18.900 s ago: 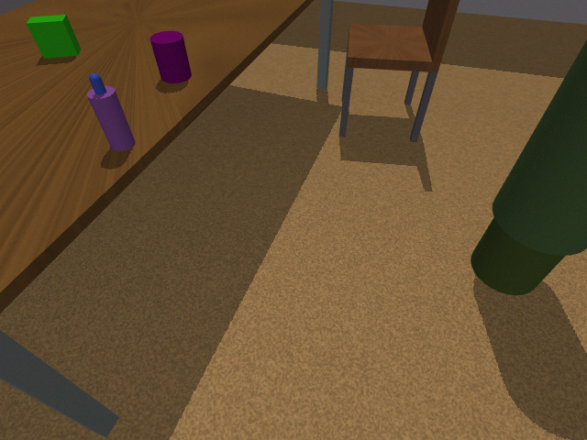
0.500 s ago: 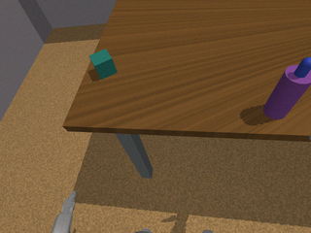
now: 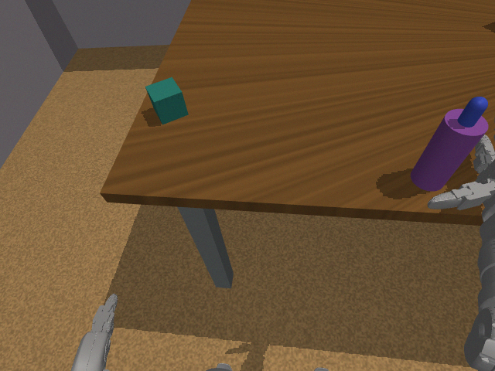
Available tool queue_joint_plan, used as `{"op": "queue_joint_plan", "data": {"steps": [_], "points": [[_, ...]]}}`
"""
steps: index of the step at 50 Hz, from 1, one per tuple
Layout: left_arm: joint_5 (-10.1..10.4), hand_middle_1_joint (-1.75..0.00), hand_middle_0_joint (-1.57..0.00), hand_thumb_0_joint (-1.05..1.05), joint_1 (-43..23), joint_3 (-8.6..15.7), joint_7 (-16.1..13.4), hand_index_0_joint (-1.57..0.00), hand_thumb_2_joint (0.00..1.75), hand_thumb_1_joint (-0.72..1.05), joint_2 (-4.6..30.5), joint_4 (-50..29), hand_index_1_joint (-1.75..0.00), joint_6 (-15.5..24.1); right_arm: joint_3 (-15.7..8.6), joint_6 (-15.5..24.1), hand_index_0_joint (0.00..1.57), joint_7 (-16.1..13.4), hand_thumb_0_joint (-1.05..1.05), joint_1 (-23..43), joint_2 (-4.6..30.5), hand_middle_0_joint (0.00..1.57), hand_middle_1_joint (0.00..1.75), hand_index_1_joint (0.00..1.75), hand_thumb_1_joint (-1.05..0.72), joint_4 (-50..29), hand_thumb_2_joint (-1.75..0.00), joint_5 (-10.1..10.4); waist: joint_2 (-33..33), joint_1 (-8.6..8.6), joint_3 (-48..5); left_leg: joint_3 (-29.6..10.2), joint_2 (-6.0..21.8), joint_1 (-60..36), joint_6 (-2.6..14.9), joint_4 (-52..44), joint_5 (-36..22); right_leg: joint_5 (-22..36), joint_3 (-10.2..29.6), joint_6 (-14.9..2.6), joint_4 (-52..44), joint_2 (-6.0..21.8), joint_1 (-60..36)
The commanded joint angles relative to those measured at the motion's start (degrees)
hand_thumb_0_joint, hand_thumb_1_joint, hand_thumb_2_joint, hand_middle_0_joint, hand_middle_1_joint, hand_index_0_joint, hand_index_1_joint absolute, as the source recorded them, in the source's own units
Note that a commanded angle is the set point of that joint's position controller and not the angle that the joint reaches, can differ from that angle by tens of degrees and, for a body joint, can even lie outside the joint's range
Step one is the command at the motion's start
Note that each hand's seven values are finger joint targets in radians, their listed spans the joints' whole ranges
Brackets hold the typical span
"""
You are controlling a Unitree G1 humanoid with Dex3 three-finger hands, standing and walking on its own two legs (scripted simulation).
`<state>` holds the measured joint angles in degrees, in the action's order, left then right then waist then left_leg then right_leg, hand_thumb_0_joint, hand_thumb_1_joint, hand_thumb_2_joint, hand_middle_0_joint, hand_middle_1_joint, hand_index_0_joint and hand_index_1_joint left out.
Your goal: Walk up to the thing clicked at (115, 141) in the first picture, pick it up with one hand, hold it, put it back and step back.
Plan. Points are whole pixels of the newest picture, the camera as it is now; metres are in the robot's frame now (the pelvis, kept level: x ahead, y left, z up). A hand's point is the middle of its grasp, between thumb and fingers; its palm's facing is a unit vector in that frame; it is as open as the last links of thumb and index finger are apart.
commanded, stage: close in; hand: right
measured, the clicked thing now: (450, 144) +0.47 -0.25 +0.11
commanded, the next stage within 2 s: rest palm in 0.10 s
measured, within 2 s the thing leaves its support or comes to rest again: leaves its support in 1.50 s
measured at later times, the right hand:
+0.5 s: hand (439, 161) +0.45 -0.24 +0.09, palm faces +0.26 +0.97 +0.02, open 17.0 cm
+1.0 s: hand (439, 162) +0.46 -0.25 +0.07, palm faces +0.25 +0.97 +0.01, open 10.8 cm
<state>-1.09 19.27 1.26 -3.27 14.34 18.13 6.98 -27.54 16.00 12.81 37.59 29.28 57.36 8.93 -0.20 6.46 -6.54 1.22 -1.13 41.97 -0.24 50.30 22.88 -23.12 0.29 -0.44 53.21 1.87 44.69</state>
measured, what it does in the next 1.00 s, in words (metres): stands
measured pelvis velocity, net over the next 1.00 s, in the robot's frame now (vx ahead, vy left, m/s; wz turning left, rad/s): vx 0.01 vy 0.00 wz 0.01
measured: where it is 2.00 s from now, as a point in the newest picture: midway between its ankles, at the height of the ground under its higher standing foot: outside the picture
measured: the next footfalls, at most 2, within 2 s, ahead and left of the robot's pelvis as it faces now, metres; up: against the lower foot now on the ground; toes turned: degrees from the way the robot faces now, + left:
none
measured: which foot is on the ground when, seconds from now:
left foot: down 0.00-1.00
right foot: down 0.00-1.00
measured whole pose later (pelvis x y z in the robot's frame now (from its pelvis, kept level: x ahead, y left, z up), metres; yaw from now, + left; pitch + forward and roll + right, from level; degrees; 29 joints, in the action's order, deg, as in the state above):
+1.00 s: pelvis +0.01 +0.00 +0.00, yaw +0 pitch +15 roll +2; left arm -0.7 21.6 2.0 -0.8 14.2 10.6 4.6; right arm -26.8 17.1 7.3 37.6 26.6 57.6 6.3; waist -0.8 7.3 -6.5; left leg 0.7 -1.1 41.5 -0.2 50.6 23.8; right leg -24.0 -0.2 -0.4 53.1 1.9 43.8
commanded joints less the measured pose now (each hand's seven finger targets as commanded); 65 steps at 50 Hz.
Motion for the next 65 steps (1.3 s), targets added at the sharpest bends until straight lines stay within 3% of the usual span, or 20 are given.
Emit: {"op": "queue_joint_plan", "data": {"steps": [1, 7, 13, 16, 19, 22, 23, 25, 27, 32, 37, 40, 48, 51, 54, 57, 59, 60, 63, 65], "points": [[1.0, -0.06, -0.05, 0.00, 2.1, 3.0, -0.5, -0.06, 0.04, -0.54, 7.4, -11.2, -0.05, 2.5, -0.5, 3.3, 0.03, -2.2, 0.00, 22.1, 13.5, 0.02, 0.06, 0.06, 0.55, -12.0, -0.07, 0.5, 4.3, 0.09, -22.9, 0.2, -0.8, -8.9, 0.50, -6.4, -15.8, 16.0, 1.1, -0.50, -6.8, -0.8, -17.7], [0.4, -0.06, -0.05, 0.00, 1.3, 3.0, 0.8, -0.07, 0.03, -0.52, 6.0, -7.5, -0.05, 1.6, -0.8, 4.3, 0.02, -4.6, 0.00, 20.8, 13.7, 0.02, 0.06, 0.06, 0.55, -11.1, -0.07, -1.3, 7.0, -1.74, -14.8, -1.3, -0.2, -5.7, 0.96, -6.6, -8.9, 8.3, 0.0, -0.47, -7.6, -0.9, -11.9], [0.7, -0.04, -0.06, 0.00, -2.9, 6.0, 0.2, -0.04, 0.09, -0.61, 10.0, -18.5, -0.06, 2.3, 1.1, 5.6, 0.05, -5.2, 0.00, 29.2, 12.9, 0.05, 0.06, 0.06, 0.53, -26.4, -0.08, -0.5, 9.2, -0.61, -33.7, -0.2, -0.8, -11.1, 0.98, -4.9, -16.9, 18.2, 1.1, 0.11, -6.2, -0.3, -24.5], [1.1, -0.05, -0.06, 0.00, 4.2, 5.2, 0.5, -0.04, 0.09, -0.61, 8.5, -11.1, -0.07, 1.2, 1.2, 3.2, 0.06, -6.5, 0.00, 15.8, 7.8, 0.05, 0.05, 0.06, 0.55, -8.6, -0.07, -0.2, 0.6, 0.85, -19.1, 0.4, -0.9, -9.3, 0.23, -7.0, -15.4, 14.4, 1.1, -0.95, -6.7, -0.6, -16.1], [0.9, -0.05, -0.05, 0.00, 0.9, 4.0, 0.3, -0.05, 0.07, -0.58, 7.4, -14.6, -0.06, 1.2, -1.7, 5.2, 0.24, -8.0, 0.00, 28.1, 16.0, 0.23, 0.13, 0.13, 0.53, -20.7, -0.03, -1.6, 6.1, -0.75, -24.8, -1.0, -0.3, -10.4, 0.51, -6.8, -15.1, 14.2, 0.4, -0.73, -7.3, -0.6, -18.4], [0.7, -0.06, -0.05, 0.00, 5.2, 0.6, 1.6, -0.05, 0.05, -0.55, 2.2, -6.0, -0.05, 0.6, 0.9, 4.8, 0.35, -7.6, 0.00, 18.8, 9.3, 0.35, 0.17, 0.17, 0.56, -7.0, -0.04, -2.3, 3.4, -0.01, -8.7, -1.8, 0.1, -5.5, 0.45, -7.1, -9.7, 7.7, -0.2, -1.02, -7.1, -1.0, -8.2], [0.5, -0.06, -0.05, 0.00, 1.9, 0.5, 1.7, -0.05, 0.05, -0.55, 2.8, -8.6, -0.05, 1.0, 2.1, 5.2, 0.37, -7.1, 0.00, 19.6, 8.2, 0.37, 0.18, 0.18, 0.57, -6.2, -0.03, -2.7, 3.6, 0.23, -11.6, -1.9, 0.0, -5.2, 0.45, -6.5, -10.4, 8.9, -0.1, -1.03, -6.7, -0.8, -9.1], [0.1, -0.05, -0.05, 0.00, 2.3, 5.5, 1.0, -0.05, 0.05, -0.55, 8.3, -13.0, -0.05, 1.2, -1.2, 6.0, 0.40, -6.6, 0.00, 26.3, 15.8, 0.40, 0.22, 0.22, 0.54, -14.7, -0.08, -3.1, 7.8, 0.91, -22.0, -2.1, 0.0, -7.2, 0.66, -5.7, -13.5, 12.2, -0.1, -0.68, -5.9, -0.6, -15.7], [0.0, -0.06, -0.05, 0.00, 4.1, 6.8, 1.2, -0.05, 0.05, -0.54, 9.6, -11.0, -0.05, 0.9, -0.4, 5.3, 0.47, -6.0, 0.00, 24.1, 13.8, 0.46, 0.26, 0.27, 0.55, -10.2, -0.09, -2.9, 7.7, 1.32, -20.8, -1.5, -0.2, -6.4, 0.68, -4.6, -16.2, 15.0, 0.1, -0.50, -5.0, -0.8, -15.6], [0.7, -0.05, -0.05, 0.00, -1.1, 5.7, 0.9, -0.05, 0.06, -0.56, 9.7, -18.4, -0.05, 1.8, -0.3, 5.2, 0.57, -5.3, 0.00, 29.9, 14.4, 0.56, 0.37, 0.37, 0.48, -16.7, -0.19, -1.7, 8.4, 0.65, -32.0, 0.2, -0.9, -9.0, 0.87, -4.4, -17.9, 20.8, 1.5, 0.00, -5.0, -0.2, -22.9], [0.9, -0.05, -0.05, 0.00, 2.8, 1.9, 1.5, -0.05, 0.06, -0.55, 5.5, -13.3, -0.05, 0.6, -0.8, 4.2, 0.70, -6.0, 0.00, 25.2, 14.3, 0.70, 0.47, 0.47, 0.39, -12.1, -0.26, -2.0, 9.1, -1.35, -23.1, -0.3, -0.5, -9.7, 0.95, -6.0, -16.3, 17.4, 0.5, -0.03, -7.2, -0.6, -17.5], [0.6, -0.05, -0.05, 0.00, 3.5, 4.6, 1.7, -0.05, 0.05, -0.54, 7.4, -11.3, -0.05, 0.4, 0.6, 3.5, 0.82, -5.5, 0.00, 17.8, 10.0, 0.82, 0.59, 0.59, 0.31, -5.3, -0.36, -2.1, 4.4, -0.04, -15.2, -0.3, -0.6, -7.4, 0.78, -5.9, -14.7, 14.3, 0.1, -0.43, -7.2, -0.7, -12.1], [1.0, -0.05, -0.05, 0.00, 1.8, 6.6, 1.2, -0.05, 0.05, -0.54, 9.6, -19.8, -0.05, 1.3, -1.4, 6.5, 1.00, -5.6, 0.00, 27.8, 15.2, 0.99, 0.84, 0.84, 0.06, -18.2, -0.64, -1.6, 5.4, 0.80, -28.5, -0.7, -0.5, -11.0, 0.40, -5.0, -19.5, 19.0, 0.6, -0.70, -5.2, -0.6, -20.1], [0.6, -0.05, -0.05, 0.00, 8.1, 3.2, 1.9, -0.05, 0.05, -0.54, 5.7, -12.1, -0.05, 0.4, -0.1, 5.9, 1.08, -5.4, 0.00, 24.2, 11.8, 1.07, 0.92, 0.92, -0.09, -11.8, -0.72, -1.7, 7.9, 1.34, -21.6, -0.5, -0.7, -7.3, 0.66, -4.7, -19.8, 22.0, 0.7, -0.21, -5.0, -0.7, -18.7], [0.4, -0.05, -0.05, 0.00, 1.6, 3.0, 1.8, -0.05, 0.05, -0.54, 6.0, -14.6, -0.05, 0.9, -0.3, 6.7, 1.17, -5.8, 0.00, 32.1, 15.3, 1.18, 0.97, 0.97, -0.23, -16.4, -0.75, -2.2, 12.6, 0.67, -24.9, -0.9, -0.3, -5.7, 1.04, -4.5, -18.2, 21.8, 0.6, 0.16, -4.8, -0.3, -20.7], [0.0, -0.06, -0.05, 0.00, 3.9, 4.4, 2.0, -0.06, 0.04, -0.53, 7.2, -9.8, -0.05, 0.7, 1.1, 5.2, 1.26, -5.8, 0.00, 21.5, 9.7, 1.27, 1.09, 1.09, -0.36, -3.9, -0.89, -2.7, 7.7, 1.28, -17.4, -0.3, -0.7, -3.9, 1.04, -4.4, -15.7, 17.4, 0.8, 0.12, -5.3, -0.4, -14.4], [0.1, -0.06, -0.07, 0.00, -1.0, 7.0, 1.7, -0.06, 0.06, -0.56, 10.6, -17.8, -0.06, 1.1, -2.1, 6.7, 1.23, -6.2, 0.00, 28.3, 17.0, 1.22, 1.21, 1.21, -0.44, -17.2, -1.03, -2.5, 11.8, -0.68, -29.8, -0.3, -0.7, -7.9, 1.25, -4.0, -17.5, 21.3, 1.1, 0.44, -5.2, -0.2, -20.7], [-0.2, -0.06, -0.07, 0.00, 0.1, 6.8, 1.8, -0.07, 0.06, -0.55, 10.8, -18.0, -0.06, 1.0, -1.9, 6.3, 1.23, -6.1, 0.00, 28.0, 15.7, 1.22, 1.22, 1.22, -0.42, -15.1, -1.11, -2.6, 11.3, -0.01, -31.5, 0.4, -1.1, -7.5, 1.14, -4.1, -18.3, 24.9, 1.5, 0.64, -4.9, 0.3, -24.2], [0.7, -0.06, -0.07, 0.00, 3.9, 5.7, 2.0, -0.06, 0.06, -0.56, 8.6, -13.6, -0.06, 0.1, 0.0, 4.9, 1.29, -6.2, 0.00, 24.7, 10.8, 1.27, 1.32, 1.32, -0.51, -11.3, -1.23, -1.3, 6.3, 0.70, -24.1, 0.6, -1.1, -9.0, 0.78, -5.4, -18.3, 21.2, 1.3, -0.04, -6.1, -0.4, -19.5], [0.8, -0.06, -0.07, 0.00, -2.0, 5.8, 1.5, -0.06, 0.07, -0.58, 9.3, -19.5, -0.06, 0.9, -2.3, 6.1, 1.31, -6.9, 0.00, 31.8, 16.5, 1.30, 1.34, 1.34, -0.57, -18.4, -1.26, -1.8, 4.5, 0.60, -30.0, -0.3, -0.6, -13.6, 0.19, -5.9, -20.4, 19.1, 0.9, -0.78, -5.5, -0.6, -18.9]]}}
